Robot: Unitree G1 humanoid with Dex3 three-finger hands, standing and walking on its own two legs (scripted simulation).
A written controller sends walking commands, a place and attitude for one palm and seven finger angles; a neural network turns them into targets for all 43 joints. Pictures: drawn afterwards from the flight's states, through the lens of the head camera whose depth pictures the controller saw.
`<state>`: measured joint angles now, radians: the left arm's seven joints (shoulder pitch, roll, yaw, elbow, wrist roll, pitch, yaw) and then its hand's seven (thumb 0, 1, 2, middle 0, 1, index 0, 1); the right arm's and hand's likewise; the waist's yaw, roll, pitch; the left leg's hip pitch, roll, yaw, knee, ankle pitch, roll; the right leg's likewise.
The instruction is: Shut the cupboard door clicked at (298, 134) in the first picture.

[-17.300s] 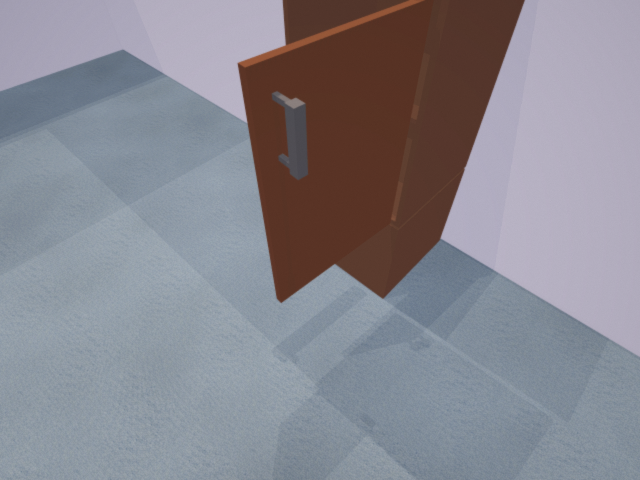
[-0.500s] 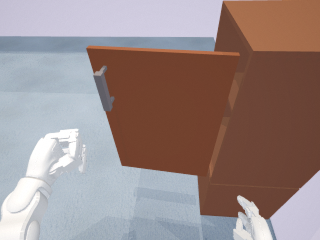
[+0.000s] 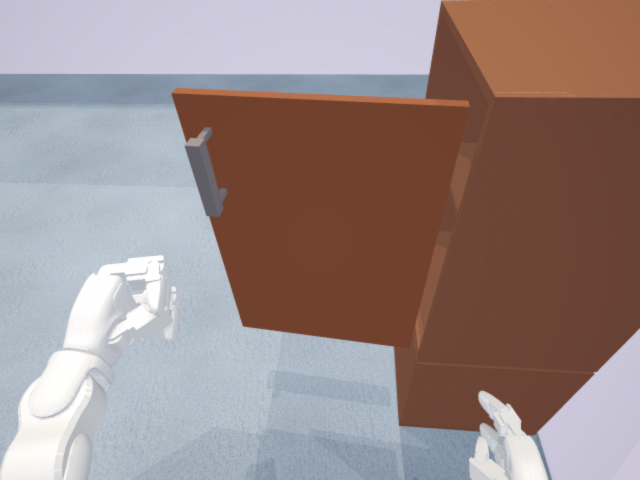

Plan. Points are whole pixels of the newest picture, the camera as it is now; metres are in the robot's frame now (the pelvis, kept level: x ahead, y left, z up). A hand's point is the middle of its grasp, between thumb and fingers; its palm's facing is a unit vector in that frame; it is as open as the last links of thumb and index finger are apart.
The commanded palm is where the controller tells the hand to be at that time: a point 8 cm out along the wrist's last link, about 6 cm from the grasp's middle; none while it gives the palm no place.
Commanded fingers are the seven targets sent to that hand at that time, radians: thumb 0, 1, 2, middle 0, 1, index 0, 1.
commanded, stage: bring the fist close to the handle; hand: left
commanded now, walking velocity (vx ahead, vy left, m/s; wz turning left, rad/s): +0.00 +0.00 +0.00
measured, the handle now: (210, 172) +0.50 +0.23 +0.14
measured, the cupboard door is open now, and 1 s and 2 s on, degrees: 85 85 78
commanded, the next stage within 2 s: push the door shut along its arc in 1.26 s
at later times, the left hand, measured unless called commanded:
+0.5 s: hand (188, 245) +0.34 +0.21 +0.14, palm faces +0.01 -1.00 -0.05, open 3.1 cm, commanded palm +0.32 +0.25 +0.14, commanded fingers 0.00 0.90 0.90 -1.30 -1.50 -1.30 -1.50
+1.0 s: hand (209, 202) +0.43 +0.21 +0.15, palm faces -0.02 -1.00 -0.02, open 3.1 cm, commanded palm +0.39 +0.25 +0.14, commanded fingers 0.00 0.90 0.90 -1.30 -1.50 -1.30 -1.50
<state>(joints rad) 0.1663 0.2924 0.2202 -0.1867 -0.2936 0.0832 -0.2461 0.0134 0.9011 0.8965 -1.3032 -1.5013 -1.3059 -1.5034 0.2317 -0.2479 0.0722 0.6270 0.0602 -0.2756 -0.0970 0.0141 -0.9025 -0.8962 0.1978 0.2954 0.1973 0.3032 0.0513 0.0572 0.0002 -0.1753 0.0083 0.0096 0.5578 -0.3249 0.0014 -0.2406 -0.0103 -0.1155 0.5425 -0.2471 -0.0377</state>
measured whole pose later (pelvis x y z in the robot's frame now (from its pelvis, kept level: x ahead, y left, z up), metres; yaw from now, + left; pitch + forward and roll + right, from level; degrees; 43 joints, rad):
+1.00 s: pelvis +0.02 +0.01 +0.00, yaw -3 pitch +3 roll +0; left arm -0.49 0.38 0.32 0.60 -0.23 -0.04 -0.27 0.02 0.91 0.90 -1.30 -1.50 -1.30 -1.50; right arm 0.31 -0.28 0.04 0.66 0.07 -0.15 -0.09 0.01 -0.90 -0.90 0.20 0.30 0.20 0.30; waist -0.03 0.03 -0.03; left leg -0.26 0.00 0.06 0.53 -0.33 0.02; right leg -0.35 -0.01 -0.07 0.53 -0.24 -0.02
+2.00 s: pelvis +0.00 +0.02 -0.01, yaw +0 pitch +8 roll +0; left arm -0.91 0.52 0.24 1.11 -0.21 -0.18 -0.43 -0.01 0.96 0.99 -1.30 -1.50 -1.30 -1.50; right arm 0.36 -0.31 0.04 0.74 0.05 -0.14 -0.09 0.01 -0.90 -0.90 0.20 0.30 0.20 0.30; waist -0.10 0.02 -0.02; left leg -0.43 -0.01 0.03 0.63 -0.34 0.02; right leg -0.50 -0.03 -0.10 0.60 -0.25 -0.02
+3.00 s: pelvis +0.03 +0.02 -0.02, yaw -3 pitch +19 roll -2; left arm -1.31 0.66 0.27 1.37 -0.09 -0.14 -0.53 0.01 0.86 0.92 -1.30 -1.50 -1.30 -1.50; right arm 0.44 -0.30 0.04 0.73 0.00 -0.04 -0.07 0.00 -0.90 -0.90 0.20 0.30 0.20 0.30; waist -0.23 0.04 -0.05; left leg -0.68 0.03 0.05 0.76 -0.42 0.03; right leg -0.74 0.00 -0.07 0.69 -0.29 -0.02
